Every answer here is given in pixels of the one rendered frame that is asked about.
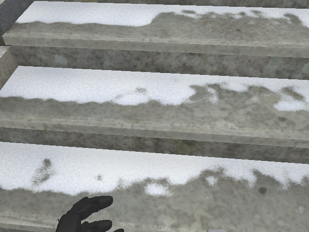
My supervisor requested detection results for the left robot hand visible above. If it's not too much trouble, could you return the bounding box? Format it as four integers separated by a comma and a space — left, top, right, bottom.
55, 195, 125, 232

